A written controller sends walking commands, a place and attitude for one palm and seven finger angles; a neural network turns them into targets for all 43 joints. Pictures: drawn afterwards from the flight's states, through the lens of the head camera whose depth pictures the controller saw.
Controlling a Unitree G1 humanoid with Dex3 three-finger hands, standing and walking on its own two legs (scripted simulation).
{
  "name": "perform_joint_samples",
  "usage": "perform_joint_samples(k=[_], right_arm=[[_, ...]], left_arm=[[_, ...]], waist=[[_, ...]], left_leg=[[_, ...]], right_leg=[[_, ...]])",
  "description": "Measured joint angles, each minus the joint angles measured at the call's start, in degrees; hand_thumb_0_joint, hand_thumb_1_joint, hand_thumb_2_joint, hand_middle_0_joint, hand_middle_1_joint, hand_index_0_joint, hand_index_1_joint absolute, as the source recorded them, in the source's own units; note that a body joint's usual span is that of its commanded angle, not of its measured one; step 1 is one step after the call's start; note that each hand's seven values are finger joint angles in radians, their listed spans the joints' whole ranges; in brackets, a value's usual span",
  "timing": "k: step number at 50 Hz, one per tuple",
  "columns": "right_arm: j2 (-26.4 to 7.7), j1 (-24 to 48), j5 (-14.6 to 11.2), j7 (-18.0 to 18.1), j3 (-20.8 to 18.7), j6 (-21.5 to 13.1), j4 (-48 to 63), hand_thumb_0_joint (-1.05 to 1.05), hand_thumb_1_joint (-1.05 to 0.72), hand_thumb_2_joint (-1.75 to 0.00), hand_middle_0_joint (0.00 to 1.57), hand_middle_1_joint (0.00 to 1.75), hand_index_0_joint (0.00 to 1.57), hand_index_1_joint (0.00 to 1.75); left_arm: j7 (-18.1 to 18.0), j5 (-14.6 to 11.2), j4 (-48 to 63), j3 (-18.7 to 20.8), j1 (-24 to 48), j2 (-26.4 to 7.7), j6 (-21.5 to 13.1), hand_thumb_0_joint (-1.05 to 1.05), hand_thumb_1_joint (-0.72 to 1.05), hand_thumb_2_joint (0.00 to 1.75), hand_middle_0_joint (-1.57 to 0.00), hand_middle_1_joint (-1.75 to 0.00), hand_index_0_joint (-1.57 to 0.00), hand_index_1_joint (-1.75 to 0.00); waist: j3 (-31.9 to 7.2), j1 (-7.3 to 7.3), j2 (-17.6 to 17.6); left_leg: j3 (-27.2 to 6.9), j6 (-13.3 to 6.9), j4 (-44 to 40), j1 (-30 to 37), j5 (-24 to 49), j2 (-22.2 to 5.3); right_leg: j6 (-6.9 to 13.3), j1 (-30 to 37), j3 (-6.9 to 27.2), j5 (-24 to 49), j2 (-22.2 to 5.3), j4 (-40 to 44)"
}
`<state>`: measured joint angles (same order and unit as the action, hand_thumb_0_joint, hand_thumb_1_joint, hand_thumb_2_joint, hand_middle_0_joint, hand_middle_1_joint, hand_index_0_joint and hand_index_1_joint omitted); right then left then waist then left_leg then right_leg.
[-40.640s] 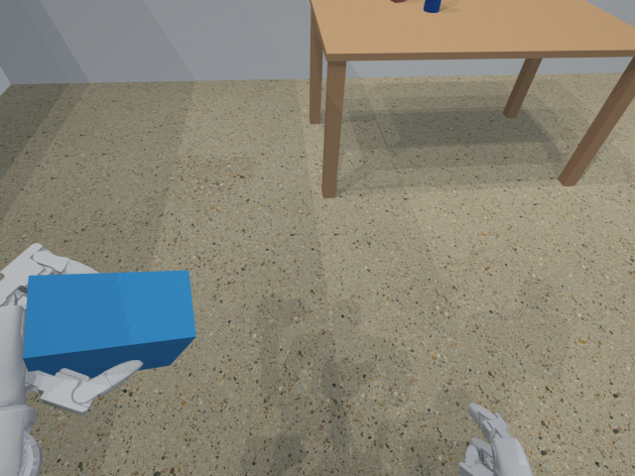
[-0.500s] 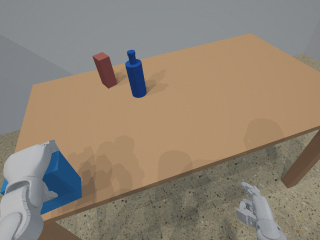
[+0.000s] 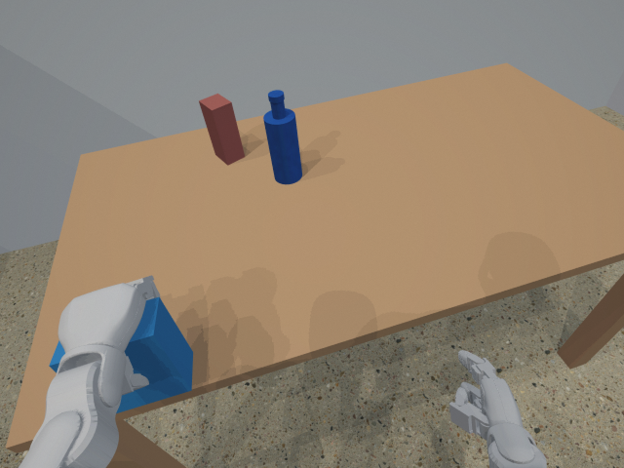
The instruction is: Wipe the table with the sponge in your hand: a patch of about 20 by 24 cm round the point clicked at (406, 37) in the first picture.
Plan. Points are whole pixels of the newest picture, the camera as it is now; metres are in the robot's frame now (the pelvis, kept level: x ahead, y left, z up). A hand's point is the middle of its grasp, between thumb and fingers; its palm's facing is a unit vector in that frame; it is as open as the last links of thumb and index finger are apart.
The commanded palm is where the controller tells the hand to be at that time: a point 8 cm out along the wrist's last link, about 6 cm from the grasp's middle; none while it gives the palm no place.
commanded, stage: move the sponge above the wiping area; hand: left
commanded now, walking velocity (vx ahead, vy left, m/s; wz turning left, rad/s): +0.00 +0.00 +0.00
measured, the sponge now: (137, 366) +0.21 +0.29 +0.00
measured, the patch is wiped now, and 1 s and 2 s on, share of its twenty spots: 0.00 0.00 0.00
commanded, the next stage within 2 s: none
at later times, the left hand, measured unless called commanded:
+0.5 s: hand (135, 340) +0.23 +0.29 +0.04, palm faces -0.09 -0.09 -0.99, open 10.6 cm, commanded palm +0.22 +0.29 +0.13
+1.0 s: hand (129, 329) +0.24 +0.31 +0.04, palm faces -0.04 -0.06 -1.00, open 10.6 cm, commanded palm +0.22 +0.30 +0.11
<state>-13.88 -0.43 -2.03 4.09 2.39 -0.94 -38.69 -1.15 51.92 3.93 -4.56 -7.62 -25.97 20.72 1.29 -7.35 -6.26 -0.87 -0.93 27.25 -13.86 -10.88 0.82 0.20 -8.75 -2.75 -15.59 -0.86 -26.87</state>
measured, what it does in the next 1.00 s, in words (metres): stands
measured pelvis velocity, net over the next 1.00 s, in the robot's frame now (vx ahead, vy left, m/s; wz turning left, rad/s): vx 0.02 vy -0.01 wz -0.01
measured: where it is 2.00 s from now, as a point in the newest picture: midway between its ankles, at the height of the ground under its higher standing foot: outside the picture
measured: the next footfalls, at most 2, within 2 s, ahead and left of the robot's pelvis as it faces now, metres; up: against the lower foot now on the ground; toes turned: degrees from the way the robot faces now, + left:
none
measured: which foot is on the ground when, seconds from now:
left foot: down 0.00-1.00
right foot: down 0.00-1.00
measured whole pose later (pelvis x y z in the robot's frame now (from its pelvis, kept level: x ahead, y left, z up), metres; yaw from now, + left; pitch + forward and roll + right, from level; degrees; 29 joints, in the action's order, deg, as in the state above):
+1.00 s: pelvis +0.02 -0.01 +0.00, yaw +0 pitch +0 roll -1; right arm -14.6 -4.0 -1.9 3.9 -0.3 -1.6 -39.5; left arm -7.9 53.5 -4.4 1.9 -7.8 -27.0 11.9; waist 0.0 -6.5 -4.8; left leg -1.2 0.0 31.1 -17.4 -14.2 -0.5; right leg 1.2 -11.7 -2.8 -17.9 0.5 -29.1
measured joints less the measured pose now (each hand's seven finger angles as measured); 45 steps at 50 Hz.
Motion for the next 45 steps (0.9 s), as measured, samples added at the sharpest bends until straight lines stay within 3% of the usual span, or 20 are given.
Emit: perform_joint_samples(k=[4, 6, 11, 16, 21, 24, 27, 32, 38, 41, 45], right_arm=[[0.8, -0.1, 0.4, 0.3, 0.0, -0.3, -0.5, 0.01, -0.91, -0.90, 0.20, 0.30, 0.20, 0.30], [1.2, -0.2, 0.4, 0.1, 0.0, -0.2, -0.8, 0.01, -0.91, -0.90, 0.20, 0.30, 0.20, 0.30], [1.0, -0.8, 0.0, -0.8, -0.1, 0.7, -1.2, 0.01, -0.91, -0.90, 0.20, 0.30, 0.20, 0.30], [-0.7, -1.5, -0.6, -1.1, -0.6, 1.2, -0.7, 0.01, -0.91, -0.90, 0.20, 0.30, 0.20, 0.30], [-1.6, -2.3, -0.3, 0.1, -1.2, 0.4, -0.5, 0.01, -0.91, -0.90, 0.20, 0.30, 0.20, 0.30], [-1.2, -2.6, 0.2, 0.7, -1.5, -0.4, -1.0, 0.01, -0.91, -0.90, 0.20, 0.30, 0.20, 0.30], [-0.5, -2.7, 0.2, 0.8, -1.8, -0.9, -1.5, 0.01, -0.91, -0.90, 0.20, 0.30, 0.20, 0.30], [-0.3, -2.7, -0.2, 0.1, -2.1, -0.9, -1.8, 0.01, -0.91, -0.90, 0.20, 0.30, 0.20, 0.30], [-1.2, -3.0, -0.8, -0.7, -2.0, 0.1, -0.8, 0.01, -0.91, -0.90, 0.20, 0.30, 0.20, 0.30], [-1.4, -3.1, -0.6, -0.5, -1.9, 0.3, -0.3, 0.01, -0.91, -0.90, 0.20, 0.30, 0.20, 0.30], [-1.1, -3.6, 0.0, -0.2, -2.2, -0.2, -0.2, 0.01, -0.91, -0.90, 0.20, 0.30, 0.20, 0.30]], left_arm=[[-1.7, 1.7, -1.4, -0.3, 1.8, -0.2, -3.9, 0.00, -0.54, 1.05, -0.69, -1.29, -0.70, -1.30], [-3.0, 1.9, -2.3, 0.5, 2.8, -0.4, -4.2, 0.00, -0.54, 1.05, -0.69, -1.29, -0.70, -1.30], [-4.8, 0.7, -4.0, 4.0, 3.4, -0.6, -1.1, 0.00, -0.54, 1.05, -0.69, -1.29, -0.70, -1.30], [-2.3, -0.4, -4.3, 4.0, 1.2, -0.7, 1.9, 0.00, -0.54, 1.05, -0.69, -1.30, -0.69, -1.30], [-0.4, -0.2, -4.8, 2.2, -0.7, -0.5, -2.4, 0.00, -0.54, 1.05, -0.69, -1.30, -0.69, -1.30], [-1.7, 0.9, -6.1, 2.5, 0.0, -0.9, -6.5, 0.00, -0.54, 1.05, -0.69, -1.29, -0.70, -1.30], [-4.2, 1.7, -7.5, 4.1, 1.4, -1.6, -8.5, 0.00, -0.54, 1.05, -0.69, -1.29, -0.70, -1.30], [-6.3, 0.6, -9.3, 6.9, 3.5, -1.8, -6.4, 0.00, -0.54, 1.05, -0.69, -1.29, -0.70, -1.30], [-3.7, -0.7, -9.4, 5.7, 1.7, -1.0, -2.8, 0.00, -0.54, 1.05, -0.69, -1.30, -0.69, -1.30], [-2.3, -0.5, -8.9, 5.0, 0.0, -0.8, -4.0, 0.00, -0.54, 1.05, -0.69, -1.30, -0.69, -1.30], [-3.3, 0.7, -7.8, 5.1, -1.5, -0.9, -7.5, 0.00, -0.54, 1.05, -0.69, -1.30, -0.69, -1.30]], waist=[[0.1, -0.21, 0.7], [0.0, -0.13, 1.0], [-0.9, 0.65, 1.0], [-1.0, 1.47, 0.0], [-0.4, 1.16, 0.0], [-0.1, 0.66, 0.7], [0.0, 0.51, 1.3], [-0.9, 1.16, 1.1], [-2.0, 2.25, 0.1], [-1.8, 2.23, 0.3], [-1.5, 1.49, 1.1]], left_leg=[[0.1, 0.2, 0.2, -0.2, -0.1, -0.3], [0.2, 0.4, 0.3, -0.2, -0.2, -0.6], [0.5, 0.6, 0.0, -0.1, -0.2, -1.0], [0.2, 0.5, 0.0, -0.2, -0.4, -0.8], [-0.2, 0.6, 0.7, -0.6, -0.7, -0.7], [-0.4, 0.8, 1.2, -0.9, -1.0, -1.0], [-0.4, 1.1, 1.7, -1.3, -1.4, -1.4], [-0.3, 1.3, 2.0, -1.9, -1.8, -1.6], [-0.1, 0.9, 1.7, -2.3, -2.0, -1.0], [0.0, 0.8, 2.0, -2.4, -2.2, -1.0], [0.0, 0.9, 2.7, -2.7, -2.8, -1.2]], right_leg=[[0.2, -0.2, 0.1, 0.1, 0.3, 0.0], [0.4, -0.3, 0.3, 0.2, 0.6, 0.0], [0.5, -0.3, 0.6, 0.3, 0.9, 0.4], [0.5, -0.3, 0.4, 0.0, 0.8, 0.3], [0.6, -0.5, -0.1, -0.5, 0.8, -0.3], [0.8, -0.7, -0.2, -0.7, 1.1, -0.5], [1.1, -1.0, -0.2, -0.8, 1.5, -0.7], [1.2, -1.5, -0.1, -1.0, 1.7, -0.8], [0.8, -2.2, 0.1, -1.5, 1.1, -1.1], [0.8, -2.4, 0.2, -1.9, 1.0, -1.5], [0.9, -2.5, 0.2, -2.2, 1.2, -1.8]])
